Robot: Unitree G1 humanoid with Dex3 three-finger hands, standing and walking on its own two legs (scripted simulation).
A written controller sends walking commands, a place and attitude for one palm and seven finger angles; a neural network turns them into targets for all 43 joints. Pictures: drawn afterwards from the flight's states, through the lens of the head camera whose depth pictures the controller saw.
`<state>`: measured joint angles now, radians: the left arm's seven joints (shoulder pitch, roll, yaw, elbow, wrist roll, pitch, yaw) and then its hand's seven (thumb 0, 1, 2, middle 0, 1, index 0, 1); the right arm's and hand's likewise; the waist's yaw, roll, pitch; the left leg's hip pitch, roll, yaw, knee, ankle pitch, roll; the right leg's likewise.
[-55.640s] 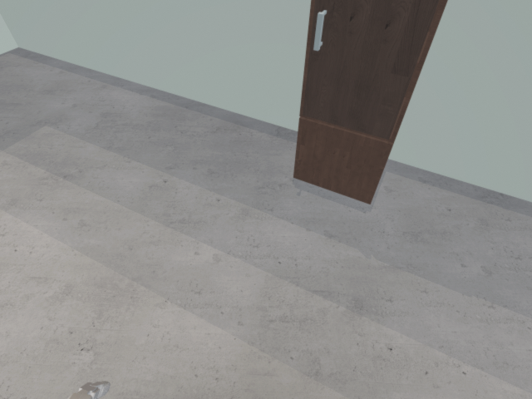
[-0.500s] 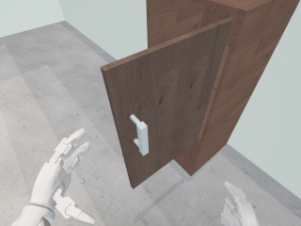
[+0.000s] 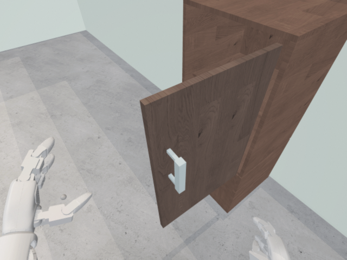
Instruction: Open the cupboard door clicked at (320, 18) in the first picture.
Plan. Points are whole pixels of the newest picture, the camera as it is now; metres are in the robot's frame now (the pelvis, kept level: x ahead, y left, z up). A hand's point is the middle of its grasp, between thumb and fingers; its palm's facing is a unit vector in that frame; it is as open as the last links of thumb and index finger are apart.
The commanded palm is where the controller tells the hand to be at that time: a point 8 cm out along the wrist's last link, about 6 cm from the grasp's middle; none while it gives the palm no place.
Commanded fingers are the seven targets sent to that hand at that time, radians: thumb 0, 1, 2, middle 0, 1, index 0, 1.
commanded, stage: draw the hand back to the body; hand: left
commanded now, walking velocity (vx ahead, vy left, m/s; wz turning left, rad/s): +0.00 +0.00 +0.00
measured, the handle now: (175, 171) +0.32 +0.04 +0.04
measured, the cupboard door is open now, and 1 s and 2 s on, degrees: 88 88 88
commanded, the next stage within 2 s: step back with the hand held close in 0.64 s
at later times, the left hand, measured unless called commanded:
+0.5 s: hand (54, 192) +0.18 +0.23 +0.15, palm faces +0.44 -0.81 -0.40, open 7.6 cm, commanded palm +0.13 +0.27 +0.17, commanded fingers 0.00 0.90 0.90 -0.20 -0.30 -0.20 -0.30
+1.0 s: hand (62, 194) +0.18 +0.21 +0.15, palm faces +0.35 -0.79 -0.49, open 7.4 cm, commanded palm +0.12 +0.26 +0.18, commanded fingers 0.00 0.90 0.90 -0.20 -0.30 -0.20 -0.30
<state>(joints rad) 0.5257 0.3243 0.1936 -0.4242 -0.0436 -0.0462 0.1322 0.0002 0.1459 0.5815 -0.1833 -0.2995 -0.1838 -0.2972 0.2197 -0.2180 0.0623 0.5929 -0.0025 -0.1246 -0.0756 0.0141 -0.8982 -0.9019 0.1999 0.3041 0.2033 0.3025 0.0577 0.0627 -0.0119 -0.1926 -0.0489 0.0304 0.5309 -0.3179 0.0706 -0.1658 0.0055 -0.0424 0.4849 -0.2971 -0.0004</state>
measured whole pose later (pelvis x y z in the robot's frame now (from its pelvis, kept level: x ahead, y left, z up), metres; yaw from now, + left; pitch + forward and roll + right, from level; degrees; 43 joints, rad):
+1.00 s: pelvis -0.03 -0.04 +0.01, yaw -1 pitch -1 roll -1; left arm 0.53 0.38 0.36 -0.42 -0.05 -0.15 0.12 0.02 0.89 0.90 -0.21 -0.30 -0.21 -0.30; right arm 0.15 -0.25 -0.01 0.59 0.01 -0.03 -0.07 0.01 -0.90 -0.90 0.20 0.30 0.20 0.30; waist 0.01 0.06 0.04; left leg -0.21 0.01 0.03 0.46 -0.24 0.02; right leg -0.19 0.06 -0.04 0.40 -0.20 -0.05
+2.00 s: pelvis -0.23 +0.01 -0.01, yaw +3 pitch +1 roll -7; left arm 0.52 0.50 0.48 -0.60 -0.05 -0.23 0.16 0.02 0.89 0.90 -0.22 -0.30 -0.22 -0.30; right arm 0.18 -0.18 -0.02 0.64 0.00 -0.13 -0.05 0.01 -0.90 -0.90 0.20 0.30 0.20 0.30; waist 0.01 0.01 0.02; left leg -0.56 0.06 0.07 0.39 0.06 0.08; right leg -0.27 0.11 -0.03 1.04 -0.54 -0.02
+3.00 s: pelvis -0.56 +0.05 -0.01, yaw -2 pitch +1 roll +1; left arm 0.58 0.50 0.46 -0.57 0.01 -0.23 0.14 0.02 0.89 0.90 -0.22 -0.30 -0.22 -0.30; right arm 0.33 -0.13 0.01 0.65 -0.02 -0.10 -0.07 0.01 -0.89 -0.90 0.20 0.30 0.21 0.30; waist 0.00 -0.01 -0.05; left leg -0.39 0.12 0.02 0.72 -0.41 0.01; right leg -0.25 -0.03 -0.10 0.61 -0.44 -0.06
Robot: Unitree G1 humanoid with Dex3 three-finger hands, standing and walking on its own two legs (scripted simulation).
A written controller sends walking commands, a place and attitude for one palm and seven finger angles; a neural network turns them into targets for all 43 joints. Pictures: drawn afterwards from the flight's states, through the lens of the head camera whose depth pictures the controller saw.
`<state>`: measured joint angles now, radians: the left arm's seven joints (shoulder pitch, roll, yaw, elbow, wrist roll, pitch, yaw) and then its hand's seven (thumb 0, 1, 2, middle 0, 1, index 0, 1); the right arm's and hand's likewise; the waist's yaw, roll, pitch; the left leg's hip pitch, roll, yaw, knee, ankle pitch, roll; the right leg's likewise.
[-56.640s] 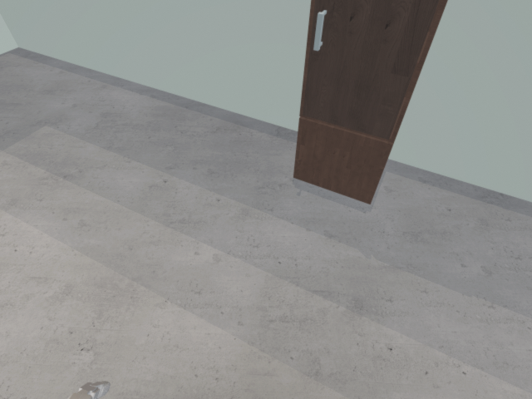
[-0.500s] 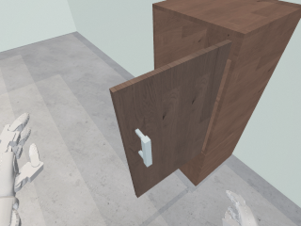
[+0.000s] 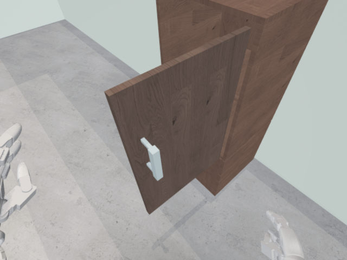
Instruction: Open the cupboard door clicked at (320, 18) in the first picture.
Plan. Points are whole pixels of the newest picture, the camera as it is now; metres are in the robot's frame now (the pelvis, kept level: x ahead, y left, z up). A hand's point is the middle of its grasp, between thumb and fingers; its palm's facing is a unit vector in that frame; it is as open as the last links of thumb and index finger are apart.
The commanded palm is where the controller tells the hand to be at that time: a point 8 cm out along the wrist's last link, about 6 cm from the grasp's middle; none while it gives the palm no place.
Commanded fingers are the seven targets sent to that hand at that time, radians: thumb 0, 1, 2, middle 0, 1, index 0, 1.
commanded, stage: step back with the hand held close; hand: left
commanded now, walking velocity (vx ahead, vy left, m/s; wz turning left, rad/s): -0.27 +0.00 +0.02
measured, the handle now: (151, 159) +0.34 +0.09 +0.03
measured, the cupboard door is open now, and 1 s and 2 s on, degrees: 88 88 88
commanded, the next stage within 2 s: stop stepping back and stand still in 1.08 s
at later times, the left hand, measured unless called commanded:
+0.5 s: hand out of the picture +0.09 +0.31 +0.15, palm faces +0.49 -0.72 -0.49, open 7.4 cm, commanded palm +0.03 +0.34 +0.17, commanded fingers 0.00 0.90 0.90 -0.20 -0.30 -0.20 -0.30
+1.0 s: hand out of the picture -0.03 +0.33 +0.17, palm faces +0.50 -0.75 -0.44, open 7.4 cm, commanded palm -0.09 +0.36 +0.17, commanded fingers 0.00 0.90 0.90 -0.20 -0.30 -0.20 -0.30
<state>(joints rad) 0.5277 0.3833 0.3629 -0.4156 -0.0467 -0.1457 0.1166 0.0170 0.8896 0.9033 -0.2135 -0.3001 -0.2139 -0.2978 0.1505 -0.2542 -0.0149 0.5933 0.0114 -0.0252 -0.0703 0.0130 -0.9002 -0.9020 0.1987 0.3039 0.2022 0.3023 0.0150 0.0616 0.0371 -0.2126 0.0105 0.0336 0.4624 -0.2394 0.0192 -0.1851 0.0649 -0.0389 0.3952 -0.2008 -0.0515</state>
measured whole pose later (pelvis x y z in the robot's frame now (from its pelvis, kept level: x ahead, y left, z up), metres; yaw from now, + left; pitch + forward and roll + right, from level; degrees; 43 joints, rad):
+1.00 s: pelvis -0.21 +0.05 -0.02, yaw +5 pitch +1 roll -7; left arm 0.52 0.50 0.48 -0.60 -0.05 -0.23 0.16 0.02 0.89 0.90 -0.22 -0.30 -0.22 -0.30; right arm 0.18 -0.18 -0.02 0.64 0.00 -0.13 -0.05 0.01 -0.90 -0.90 0.20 0.30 0.20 0.30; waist 0.01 0.01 0.02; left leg -0.56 0.06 0.07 0.39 0.06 0.08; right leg -0.27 0.11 -0.03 1.04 -0.54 -0.02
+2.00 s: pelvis -0.54 +0.07 -0.02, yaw -1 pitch +1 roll +1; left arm 0.58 0.50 0.46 -0.57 0.01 -0.23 0.14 0.02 0.89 0.90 -0.22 -0.30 -0.22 -0.30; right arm 0.33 -0.13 0.01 0.65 -0.02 -0.10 -0.07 0.01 -0.89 -0.90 0.20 0.30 0.21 0.30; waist 0.00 -0.01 -0.05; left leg -0.39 0.12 0.02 0.72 -0.41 0.01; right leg -0.25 -0.03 -0.10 0.61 -0.44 -0.06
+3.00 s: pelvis -0.52 +0.07 +0.00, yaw +3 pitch -1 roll +0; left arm 0.24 0.18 -0.01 1.10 0.01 0.01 0.03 0.01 0.92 0.90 -0.20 -0.30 -0.20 -0.30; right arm 0.22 -0.18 0.00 1.09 -0.02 0.01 -0.02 0.01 -0.91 -0.90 0.20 0.30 0.20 0.30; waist 0.00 0.02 0.07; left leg -0.16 -0.02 0.05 0.40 -0.22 0.03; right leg -0.18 0.01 -0.03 0.41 -0.22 -0.02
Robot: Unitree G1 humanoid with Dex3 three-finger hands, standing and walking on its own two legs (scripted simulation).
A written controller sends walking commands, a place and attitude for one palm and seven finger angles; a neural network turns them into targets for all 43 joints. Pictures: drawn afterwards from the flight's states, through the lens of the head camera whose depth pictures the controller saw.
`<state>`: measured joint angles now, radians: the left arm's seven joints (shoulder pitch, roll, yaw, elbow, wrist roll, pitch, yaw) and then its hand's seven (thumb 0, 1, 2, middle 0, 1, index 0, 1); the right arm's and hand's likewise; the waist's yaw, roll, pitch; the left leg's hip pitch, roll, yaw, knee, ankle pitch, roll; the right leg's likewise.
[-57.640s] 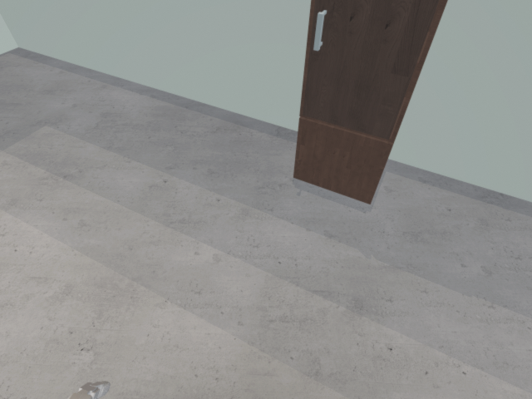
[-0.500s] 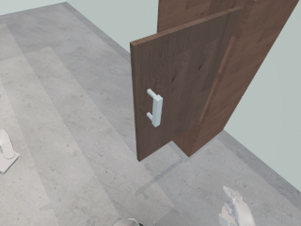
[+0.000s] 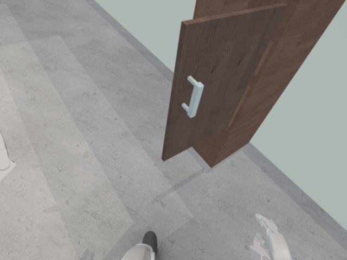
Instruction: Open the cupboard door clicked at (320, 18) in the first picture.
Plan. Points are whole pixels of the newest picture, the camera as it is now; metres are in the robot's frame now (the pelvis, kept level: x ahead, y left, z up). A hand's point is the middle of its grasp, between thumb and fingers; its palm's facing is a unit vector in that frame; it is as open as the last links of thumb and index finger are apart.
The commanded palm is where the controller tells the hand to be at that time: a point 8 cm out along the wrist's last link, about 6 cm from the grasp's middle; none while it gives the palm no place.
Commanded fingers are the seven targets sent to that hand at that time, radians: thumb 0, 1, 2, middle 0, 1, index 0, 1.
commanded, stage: step back with the hand held close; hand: left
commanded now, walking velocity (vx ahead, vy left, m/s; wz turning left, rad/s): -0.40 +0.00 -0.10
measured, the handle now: (191, 97) +0.55 +0.00 +0.05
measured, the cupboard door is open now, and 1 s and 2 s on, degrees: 88 88 88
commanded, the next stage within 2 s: stop stepping back and stand still in 0.08 s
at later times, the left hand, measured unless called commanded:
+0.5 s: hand out of the picture +0.01 +0.26 +0.19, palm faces +0.17 -0.81 -0.56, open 7.4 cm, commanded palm -0.02 +0.33 +0.19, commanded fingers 0.00 0.90 0.90 -0.20 -0.30 -0.20 -0.30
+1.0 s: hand out of the picture -0.11 +0.28 +0.21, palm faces +0.34 -0.74 -0.58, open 7.4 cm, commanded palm -0.16 +0.34 +0.19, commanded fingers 0.00 0.90 0.90 -0.20 -0.30 -0.20 -0.30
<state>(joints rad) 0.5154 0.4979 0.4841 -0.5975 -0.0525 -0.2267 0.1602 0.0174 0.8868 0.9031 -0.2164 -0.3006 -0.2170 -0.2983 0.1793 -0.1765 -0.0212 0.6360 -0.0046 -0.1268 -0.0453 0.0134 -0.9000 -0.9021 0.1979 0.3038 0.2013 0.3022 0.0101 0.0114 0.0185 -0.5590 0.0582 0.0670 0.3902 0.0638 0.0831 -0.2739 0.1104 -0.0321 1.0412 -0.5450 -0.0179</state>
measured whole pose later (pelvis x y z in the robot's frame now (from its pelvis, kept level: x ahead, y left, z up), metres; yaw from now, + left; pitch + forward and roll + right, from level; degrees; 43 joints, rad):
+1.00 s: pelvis -0.32 +0.05 +0.00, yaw -5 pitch +1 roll +1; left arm 0.58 0.50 0.46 -0.57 0.01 -0.23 0.14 0.02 0.89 0.90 -0.22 -0.30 -0.22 -0.30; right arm 0.33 -0.13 0.01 0.65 -0.02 -0.10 -0.07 0.01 -0.89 -0.90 0.20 0.30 0.21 0.30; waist 0.00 -0.01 -0.05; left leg -0.39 0.12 0.02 0.72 -0.41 0.01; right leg -0.25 -0.03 -0.10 0.61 -0.44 -0.06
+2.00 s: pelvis -0.31 +0.05 +0.02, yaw -2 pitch -1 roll +0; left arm 0.24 0.18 -0.01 1.10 0.01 0.01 0.03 0.01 0.92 0.90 -0.20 -0.30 -0.20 -0.30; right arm 0.22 -0.18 0.00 1.09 -0.02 0.01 -0.02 0.01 -0.91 -0.90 0.20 0.30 0.20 0.30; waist 0.00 0.02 0.07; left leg -0.16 -0.02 0.05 0.40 -0.22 0.03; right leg -0.18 0.01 -0.03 0.41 -0.22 -0.02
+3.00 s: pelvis -0.29 +0.04 +0.03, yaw -3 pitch -1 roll +0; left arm 0.18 0.21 0.00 1.15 0.01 -0.02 0.03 0.01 0.91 0.90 -0.20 -0.30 -0.20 -0.30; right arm 0.18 -0.22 -0.01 1.15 -0.02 -0.01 -0.02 0.00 -0.90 -0.90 0.20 0.30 0.20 0.30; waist -0.01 0.02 0.06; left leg -0.11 -0.01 0.06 0.34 -0.21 0.02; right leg -0.13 0.02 -0.02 0.36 -0.21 -0.03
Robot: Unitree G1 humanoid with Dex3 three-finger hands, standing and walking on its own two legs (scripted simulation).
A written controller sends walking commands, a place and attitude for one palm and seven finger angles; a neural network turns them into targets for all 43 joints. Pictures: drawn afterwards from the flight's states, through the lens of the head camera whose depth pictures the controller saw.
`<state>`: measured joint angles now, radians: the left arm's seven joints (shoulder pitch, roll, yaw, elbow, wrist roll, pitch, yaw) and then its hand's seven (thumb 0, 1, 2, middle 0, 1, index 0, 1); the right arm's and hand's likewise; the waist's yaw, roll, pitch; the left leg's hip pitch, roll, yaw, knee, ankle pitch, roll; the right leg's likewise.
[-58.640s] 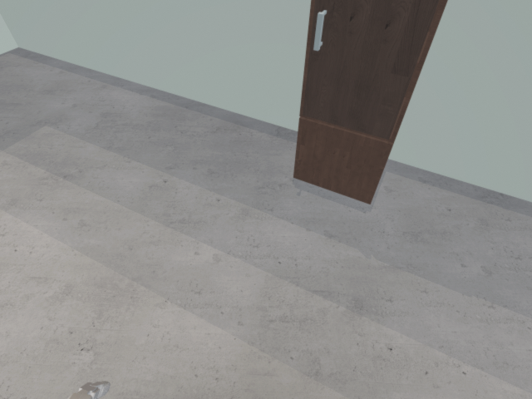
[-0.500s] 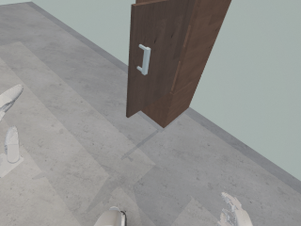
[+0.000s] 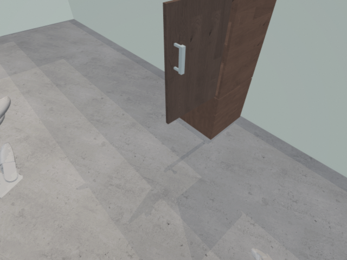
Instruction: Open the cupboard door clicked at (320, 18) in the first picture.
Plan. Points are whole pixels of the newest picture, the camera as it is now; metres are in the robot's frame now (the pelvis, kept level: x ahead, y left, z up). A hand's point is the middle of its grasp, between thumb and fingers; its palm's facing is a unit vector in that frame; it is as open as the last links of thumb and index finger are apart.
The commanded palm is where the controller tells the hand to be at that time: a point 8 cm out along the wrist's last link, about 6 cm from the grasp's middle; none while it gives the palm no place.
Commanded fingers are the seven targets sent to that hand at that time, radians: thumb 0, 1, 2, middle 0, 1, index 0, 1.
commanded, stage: stop stepping back and stand still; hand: left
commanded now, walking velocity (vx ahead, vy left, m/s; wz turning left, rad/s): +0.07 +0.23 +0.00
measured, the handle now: (178, 58) +0.88 +0.03 +0.05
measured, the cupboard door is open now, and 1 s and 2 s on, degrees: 88 88 88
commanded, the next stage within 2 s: let the arm hang, fingers relaxed in 0.22 s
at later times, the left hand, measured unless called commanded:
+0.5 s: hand (88, 234) +0.20 +0.22 -0.05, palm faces +0.08 -0.92 -0.39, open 7.4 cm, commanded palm none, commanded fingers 0.00 0.90 0.90 -0.20 -0.30 -0.20 -0.30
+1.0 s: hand out of the picture +0.02 +0.19 -0.15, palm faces +0.07 -0.97 -0.24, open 7.3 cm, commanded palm none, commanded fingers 0.00 0.90 0.90 -0.20 -0.30 -0.20 -0.30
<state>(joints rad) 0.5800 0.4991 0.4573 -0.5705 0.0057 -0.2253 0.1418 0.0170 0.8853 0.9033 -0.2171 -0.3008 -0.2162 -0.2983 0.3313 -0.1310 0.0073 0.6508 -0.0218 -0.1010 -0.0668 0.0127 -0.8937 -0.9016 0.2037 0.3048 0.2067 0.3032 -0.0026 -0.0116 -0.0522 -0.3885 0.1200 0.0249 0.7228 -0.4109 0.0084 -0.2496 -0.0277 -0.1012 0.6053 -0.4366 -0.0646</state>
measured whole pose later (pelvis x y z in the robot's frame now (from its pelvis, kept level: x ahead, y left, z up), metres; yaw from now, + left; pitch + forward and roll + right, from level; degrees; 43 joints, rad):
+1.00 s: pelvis +0.02 +0.00 +0.02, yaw +3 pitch -1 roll +0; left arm 0.24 0.18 -0.01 1.10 0.01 0.01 0.03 0.01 0.92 0.90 -0.20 -0.30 -0.20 -0.30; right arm 0.22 -0.18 0.00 1.09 -0.02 0.01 -0.02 0.01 -0.91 -0.90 0.20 0.30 0.20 0.30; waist 0.00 0.02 0.07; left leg -0.16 -0.02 0.05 0.40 -0.22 0.03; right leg -0.18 0.01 -0.03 0.41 -0.22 -0.02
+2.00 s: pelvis +0.03 -0.01 +0.03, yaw +2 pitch -1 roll +0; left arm 0.18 0.21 0.00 1.15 0.01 -0.02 0.03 0.01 0.91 0.90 -0.20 -0.30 -0.20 -0.30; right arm 0.18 -0.22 -0.01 1.15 -0.02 -0.01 -0.02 0.00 -0.90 -0.90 0.20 0.30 0.20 0.30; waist -0.01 0.02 0.06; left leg -0.11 -0.01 0.06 0.34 -0.21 0.02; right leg -0.13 0.02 -0.02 0.36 -0.21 -0.03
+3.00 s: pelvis +0.04 -0.02 +0.03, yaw +3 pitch -1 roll +0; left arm 0.10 0.30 0.01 1.13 0.01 -0.03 0.01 0.01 0.90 0.90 -0.21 -0.30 -0.21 -0.30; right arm 0.11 -0.32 -0.01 1.13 -0.02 0.00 -0.01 0.01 -0.90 -0.90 0.20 0.30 0.20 0.30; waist -0.01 0.02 0.06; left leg -0.07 0.01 0.04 0.29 -0.20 -0.01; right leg -0.09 0.04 -0.03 0.30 -0.19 -0.05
